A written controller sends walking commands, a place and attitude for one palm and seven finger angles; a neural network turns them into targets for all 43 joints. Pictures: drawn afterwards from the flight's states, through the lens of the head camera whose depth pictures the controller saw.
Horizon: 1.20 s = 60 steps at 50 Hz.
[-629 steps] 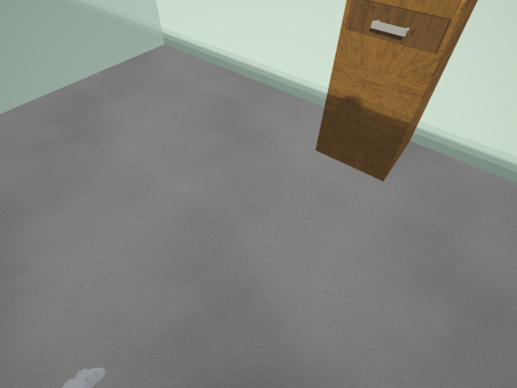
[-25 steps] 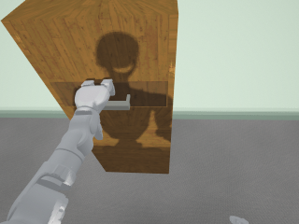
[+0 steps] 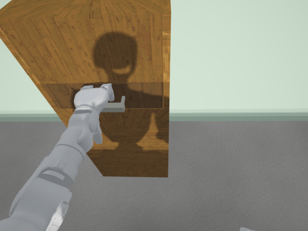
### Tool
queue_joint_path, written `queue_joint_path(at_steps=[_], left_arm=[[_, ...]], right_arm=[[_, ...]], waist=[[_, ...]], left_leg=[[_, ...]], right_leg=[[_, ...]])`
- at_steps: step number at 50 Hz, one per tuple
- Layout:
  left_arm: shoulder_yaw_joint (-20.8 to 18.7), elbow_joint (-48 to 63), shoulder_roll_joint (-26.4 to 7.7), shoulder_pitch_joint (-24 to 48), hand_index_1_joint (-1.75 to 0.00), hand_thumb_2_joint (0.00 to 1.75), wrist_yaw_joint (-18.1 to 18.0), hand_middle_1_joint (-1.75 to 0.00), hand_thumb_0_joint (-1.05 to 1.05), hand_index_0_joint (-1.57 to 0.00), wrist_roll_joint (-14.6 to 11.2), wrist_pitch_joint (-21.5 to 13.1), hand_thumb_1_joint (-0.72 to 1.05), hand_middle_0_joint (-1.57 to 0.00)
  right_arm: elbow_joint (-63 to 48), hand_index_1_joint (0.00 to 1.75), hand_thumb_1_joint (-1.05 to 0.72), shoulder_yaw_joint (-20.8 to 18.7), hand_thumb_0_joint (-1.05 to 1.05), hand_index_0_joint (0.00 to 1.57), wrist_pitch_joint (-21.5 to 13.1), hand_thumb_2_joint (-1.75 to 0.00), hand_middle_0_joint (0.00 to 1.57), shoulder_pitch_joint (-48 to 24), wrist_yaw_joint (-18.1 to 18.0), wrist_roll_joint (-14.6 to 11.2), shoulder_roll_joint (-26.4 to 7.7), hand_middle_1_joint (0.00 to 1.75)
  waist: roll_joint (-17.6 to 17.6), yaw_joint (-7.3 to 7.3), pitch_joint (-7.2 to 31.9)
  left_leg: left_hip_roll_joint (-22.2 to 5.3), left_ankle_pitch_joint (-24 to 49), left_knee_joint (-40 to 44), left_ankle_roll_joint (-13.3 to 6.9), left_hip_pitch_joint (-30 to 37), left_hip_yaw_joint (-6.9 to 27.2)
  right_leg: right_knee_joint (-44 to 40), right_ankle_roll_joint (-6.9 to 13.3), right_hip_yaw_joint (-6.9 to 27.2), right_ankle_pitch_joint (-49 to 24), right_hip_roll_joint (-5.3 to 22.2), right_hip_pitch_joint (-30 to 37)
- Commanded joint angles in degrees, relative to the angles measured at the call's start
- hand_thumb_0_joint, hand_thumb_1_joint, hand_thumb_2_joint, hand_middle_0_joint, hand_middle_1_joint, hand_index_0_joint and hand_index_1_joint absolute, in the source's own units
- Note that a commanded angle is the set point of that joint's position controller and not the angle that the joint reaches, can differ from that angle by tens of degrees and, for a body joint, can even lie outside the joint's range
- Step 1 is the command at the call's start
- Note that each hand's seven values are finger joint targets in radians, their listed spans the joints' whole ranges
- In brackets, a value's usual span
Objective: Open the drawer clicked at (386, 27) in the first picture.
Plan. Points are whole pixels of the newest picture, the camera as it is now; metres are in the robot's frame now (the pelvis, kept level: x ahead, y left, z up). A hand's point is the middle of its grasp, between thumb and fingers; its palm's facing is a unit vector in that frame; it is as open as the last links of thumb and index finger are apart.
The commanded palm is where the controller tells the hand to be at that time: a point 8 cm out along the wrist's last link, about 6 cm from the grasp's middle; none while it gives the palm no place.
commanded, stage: move the hooked fingers above the handle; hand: left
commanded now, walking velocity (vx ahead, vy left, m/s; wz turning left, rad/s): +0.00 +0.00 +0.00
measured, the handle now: (104, 103) +0.51 +0.17 +0.01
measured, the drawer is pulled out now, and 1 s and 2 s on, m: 0.00 0.00 0.00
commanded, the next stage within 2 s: none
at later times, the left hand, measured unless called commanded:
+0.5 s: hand (96, 110) +0.44 +0.17 +0.06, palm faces -0.17 -0.04 -0.98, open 13.7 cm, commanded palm +0.42 +0.18 +0.13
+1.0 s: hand (97, 107) +0.45 +0.17 +0.07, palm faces -0.13 -0.04 -0.99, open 13.6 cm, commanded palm +0.43 +0.16 +0.13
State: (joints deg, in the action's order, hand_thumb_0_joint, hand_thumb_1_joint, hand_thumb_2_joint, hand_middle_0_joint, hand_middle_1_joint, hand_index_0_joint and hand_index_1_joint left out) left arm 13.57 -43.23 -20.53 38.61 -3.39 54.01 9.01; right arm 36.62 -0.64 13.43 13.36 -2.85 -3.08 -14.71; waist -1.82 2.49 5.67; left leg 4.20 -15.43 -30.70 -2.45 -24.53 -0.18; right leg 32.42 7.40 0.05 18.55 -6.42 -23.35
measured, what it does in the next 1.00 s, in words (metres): stands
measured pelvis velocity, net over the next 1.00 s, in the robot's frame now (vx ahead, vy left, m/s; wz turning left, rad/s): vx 0.00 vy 0.04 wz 0.01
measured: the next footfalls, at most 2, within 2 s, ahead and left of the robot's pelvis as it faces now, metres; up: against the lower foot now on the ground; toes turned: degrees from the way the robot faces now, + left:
none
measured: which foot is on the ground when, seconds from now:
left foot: down 0.00-1.00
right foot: down 0.00-1.00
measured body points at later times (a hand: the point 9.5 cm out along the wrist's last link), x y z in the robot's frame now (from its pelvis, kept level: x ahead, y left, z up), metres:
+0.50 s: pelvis -0.01 +0.01 +0.00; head +0.02 -0.01 +0.45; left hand +0.44 +0.17 +0.11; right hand +0.09 -0.24 -0.13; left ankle -0.01 +0.11 -0.73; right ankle -0.04 -0.03 -0.73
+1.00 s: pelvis +0.00 +0.04 -0.01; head +0.03 +0.02 +0.44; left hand +0.45 +0.17 +0.12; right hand +0.07 -0.21 -0.15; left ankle -0.01 +0.11 -0.73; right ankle -0.04 -0.03 -0.73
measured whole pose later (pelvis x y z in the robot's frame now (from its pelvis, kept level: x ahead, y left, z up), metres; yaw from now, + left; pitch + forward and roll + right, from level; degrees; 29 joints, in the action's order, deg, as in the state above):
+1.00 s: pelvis +0.00 +0.04 -0.01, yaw +1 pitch +11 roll +0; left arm 17.6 -52.3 -16.0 47.2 -5.5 54.5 8.6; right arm 38.7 -1.0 13.3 16.5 -1.0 -2.4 -13.5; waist -3.1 3.4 8.0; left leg 5.7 -17.4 -34.7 -4.8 -28.0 -0.1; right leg 35.1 4.6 -0.6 19.9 -4.8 -25.9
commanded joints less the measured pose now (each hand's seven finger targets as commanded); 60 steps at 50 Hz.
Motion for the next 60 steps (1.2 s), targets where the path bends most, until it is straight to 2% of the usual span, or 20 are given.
queue_joint_path(at_steps=[1, 5, 6, 9, 12, 15, 18, 22, 26, 29, 33, 36, 41, 44, 46, 48, 50, 54, 56, 60], left_arm=[[-2.33, 21.80, -8.24, 31.68, -1.20, 0.30, -2.27, -1.20, 0.00, -0.30, 1.25, -12.20, -0.50, -0.30], [-9.78, 20.95, -14.90, 34.38, -1.20, 0.30, -11.43, -1.20, 0.00, -0.30, 3.57, -14.38, -0.50, -0.30], [-13.40, 19.29, -17.85, 33.50, -1.20, 0.30, -13.80, -1.20, 0.00, -0.30, 3.53, -13.15, -0.50, -0.30], [-12.98, 10.41, -16.14, 30.15, -1.20, 0.30, -18.25, -1.20, 0.00, -0.30, 3.66, -6.08, -0.50, -0.30], [-9.15, -2.30, -13.25, 26.57, -1.20, 0.30, -16.87, -1.20, 0.00, -0.30, 3.96, 3.25, -0.50, -0.30], [-4.60, -7.58, -9.99, 24.06, -1.20, 0.30, -9.66, -1.20, 0.00, -0.30, 2.60, 8.43, -0.50, -0.30], [-6.83, -7.78, -14.22, 21.60, -1.20, 0.30, -4.58, -1.20, 0.00, -0.30, 1.61, 7.16, -0.50, -0.30], [-2.83, -3.14, -9.76, 21.35, -1.20, 0.30, -0.20, -1.20, 0.00, -0.30, 2.74, 0.54, -0.50, -0.30], [-5.55, 18.13, -10.79, 28.21, -1.20, 0.30, -0.94, -1.20, 0.00, -0.30, 1.04, -12.73, -0.50, -0.30], [-9.48, 25.93, -14.99, 34.32, -1.20, 0.30, -7.81, -1.20, 0.00, -0.30, 3.04, -18.88, -0.50, -0.30], [-6.52, 15.03, -9.43, 35.25, -1.20, 0.30, -16.47, -1.20, 0.00, -0.30, 3.45, -13.16, -0.50, -0.30], [-5.07, 4.96, -7.17, 35.12, -1.20, 0.30, -18.25, -1.20, 0.00, -0.30, 2.29, -5.17, -0.50, -0.30], [1.68, -5.43, -0.50, 34.89, -1.20, 0.30, -11.35, -1.20, 0.00, -0.30, 2.42, 4.76, -0.50, -0.30], [3.27, 0.77, 1.58, 33.28, -1.20, 0.30, -5.11, -1.20, 0.00, -0.30, 0.55, 1.14, -0.50, -0.30], [5.81, -2.07, 4.89, 28.86, -1.20, 0.30, -2.57, -1.20, 0.00, -0.30, 0.78, -0.68, -0.50, -0.30], [4.47, -0.53, 3.97, 26.16, -1.20, 0.30, -1.36, -1.20, 0.00, -0.30, 0.96, -3.82, -0.50, -0.30], [2.33, 5.05, 2.17, 29.06, -1.20, 0.30, -2.64, -1.20, 0.00, -0.30, 0.55, -8.38, -0.50, -0.30], [-7.76, 17.56, -9.29, 39.56, -1.20, 0.30, -12.34, -1.20, 0.00, -0.30, 4.02, -14.40, -0.50, -0.30], [-12.76, 16.17, -14.20, 39.76, -1.20, 0.30, -18.20, -1.20, 0.00, -0.30, 5.93, -12.46, -0.50, -0.30], [-13.43, 6.78, -14.55, 34.53, -1.20, 0.30, -23.17, -1.20, 0.00, -0.30, 5.66, -2.75, -0.50, -0.30]], right_arm=[[-6.51, 0.30, -0.90, -3.02, 0.00, 0.20, -3.26, -0.90, 0.20, -0.84, -0.91, 1.23, -5.61, 0.30], [-4.36, 0.30, -0.90, -3.27, 0.00, 0.20, -4.47, -0.90, 0.20, 1.09, -0.66, 1.57, -5.14, 0.30], [-3.80, 0.30, -0.90, -3.33, 0.00, 0.20, -4.65, -0.90, 0.20, 1.60, -0.39, 1.69, -5.25, 0.30], [-3.44, 0.30, -0.90, -2.59, 0.00, 0.20, -4.53, -0.90, 0.20, -0.32, 0.32, 1.25, -5.15, 0.30], [-2.84, 0.30, -0.90, -2.01, 0.00, 0.20, -3.23, -0.90, 0.20, -1.45, 0.96, 0.96, -6.32, 0.30], [-4.15, 0.30, -0.90, -1.92, 0.00, 0.20, -1.50, -0.90, 0.20, -1.39, 0.82, -0.12, -7.82, 0.30], [-5.34, 0.30, -0.90, -0.74, 0.00, 0.20, -0.49, -0.90, 0.20, -2.36, -0.35, -0.48, -7.99, 0.30], [-7.22, 0.30, -0.90, -0.78, 0.00, 0.20, -1.26, -0.90, 0.20, -2.07, -1.35, -0.40, -7.78, 0.30], [-9.70, 0.30, -0.90, -2.47, 0.00, 0.20, -2.69, -0.90, 0.20, -1.03, -1.53, 1.02, -5.96, 0.30], [-7.66, 0.30, -0.90, -3.75, 0.00, 0.20, -4.27, -0.90, 0.20, 1.45, -1.34, 1.56, -5.07, 0.30], [-3.67, 0.30, -0.90, -4.14, 0.00, 0.20, -5.77, -0.90, 0.20, 3.04, 0.28, 0.90, -5.63, 0.30], [-2.07, 0.30, -0.90, -3.83, 0.00, 0.20, -5.34, -0.90, 0.20, 2.73, 1.47, 0.69, -6.59, 0.30], [-2.43, 0.30, -0.90, -3.54, 0.00, 0.20, -2.65, -0.90, 0.20, 2.63, 2.27, 0.48, -7.52, 0.30], [-4.59, 0.30, -0.90, -3.65, 0.00, 0.20, -1.85, -0.90, 0.20, 1.79, 1.65, 1.10, -7.64, 0.30], [-4.42, 0.30, -0.90, -3.43, 0.00, 0.20, -1.52, -0.90, 0.20, 1.85, 1.56, 1.25, -7.28, 0.30], [-4.61, 0.30, -0.90, -3.21, 0.00, 0.20, -1.62, -0.90, 0.20, 2.24, 1.33, 1.23, -7.14, 0.30], [-5.28, 0.30, -0.90, -3.34, 0.00, 0.20, -2.09, -0.90, 0.20, 2.32, 1.29, 1.40, -6.53, 0.30], [-5.32, 0.30, -0.90, -3.87, 0.00, 0.20, -3.54, -0.90, 0.20, 3.60, 1.19, 2.05, -5.16, 0.30], [-4.58, 0.30, -0.90, -3.83, 0.00, 0.20, -3.83, -0.90, 0.20, 3.69, 1.37, 2.60, -5.07, 0.30], [-4.15, 0.30, -0.90, -2.72, 0.00, 0.20, -3.01, -0.90, 0.20, 1.00, 1.07, 2.23, -5.04, 0.30]], waist=[[1.33, 1.61, 19.82], [-1.82, 0.40, 23.66], [0.10, -0.45, 25.13], [4.00, -0.97, 22.45], [7.32, -0.47, 20.01], [11.37, 0.21, 18.74], [13.05, -0.75, 17.63], [9.50, 0.42, 10.25], [1.49, -0.48, 21.81], [-4.53, 0.22, 25.74], [0.94, 3.00, 18.41], [2.99, 3.31, 19.01], [4.95, 3.70, 20.39], [5.39, 3.30, 23.39], [7.52, 3.81, 19.11], [8.36, 3.07, 14.35], [4.78, 2.30, 14.70], [-3.40, -0.29, 25.53], [-2.82, -1.34, 26.97], [4.47, -1.31, 25.37]], left_leg=[[0.74, 10.90, -1.75, -1.38, 4.00, 0.21], [0.40, 11.36, -3.25, -0.61, 2.62, 0.74], [0.30, 11.52, -3.58, -0.44, 1.43, 0.69], [0.16, 9.61, -2.55, 0.13, -2.00, -0.34], [0.06, 9.45, -1.75, 0.32, -4.32, -1.76], [0.23, 10.59, -0.59, -0.14, -4.53, -2.26], [0.31, 10.78, 0.25, -0.37, -5.31, -2.33], [-0.09, 7.39, 0.54, -0.81, -5.01, -1.45], [0.08, 11.14, -1.39, -1.58, 1.92, -0.57], [-0.30, 13.74, -3.15, -1.56, 7.53, 0.83], [-1.15, 9.67, -4.10, -0.86, 6.12, 1.66], [-1.07, 9.62, -3.43, -0.58, 5.65, 1.06], [-0.98, 14.78, -3.04, -0.81, 5.73, 0.68], [-1.09, 19.29, -3.25, -1.32, 7.86, 0.95], [-1.19, 19.81, -3.35, -1.42, 7.50, 1.49], [-1.23, 17.36, -2.95, -1.37, 5.96, 1.88], [-1.41, 17.19, -2.88, -1.15, 7.62, 2.47], [-2.40, 23.43, -4.87, 0.39, 13.04, 3.62], [-2.65, 25.73, -5.74, 1.45, 11.85, 3.85], [-2.18, 19.39, -4.16, 0.23, 4.81, 0.65]], right_leg=[[-2.64, -7.26, 9.21, -32.40, 8.63, 13.15], [-0.16, -6.09, 8.56, -26.60, 7.73, 9.70], [0.19, -6.22, 8.50, -26.90, 7.77, 10.99], [-0.38, -6.44, 7.50, -23.37, 7.23, 10.52], [-1.39, -7.35, 7.07, -27.10, 7.43, 12.21], [-2.12, -8.25, 6.48, -33.90, 7.71, 15.85], [-1.62, -8.96, 7.35, -38.72, 8.40, 19.33], [-3.83, -7.61, 7.58, -27.91, 8.11, 12.60], [-1.99, -6.54, 8.66, -29.89, 8.19, 15.56], [-0.49, -5.14, 7.22, -22.61, 6.21, 8.45], [-0.83, -4.63, 3.88, -9.96, 4.61, -3.12], [-1.40, -4.72, 2.88, -9.88, 4.23, -2.42], [-1.61, -5.05, 2.52, -18.53, 4.32, 2.14], [-0.39, -5.39, 2.88, -25.91, 4.90, 6.07], [-0.90, -5.40, 2.41, -25.58, 4.87, 4.09], [-1.39, -5.25, 2.48, -22.70, 4.74, 1.68], [-0.96, -4.50, 2.42, -19.11, 4.51, -0.28], [2.98, -3.29, 2.00, -16.76, 3.60, -2.37], [4.31, -3.03, 1.30, -15.80, 2.92, -3.20], [2.74, -3.90, 2.16, -17.19, 3.25, 2.71]])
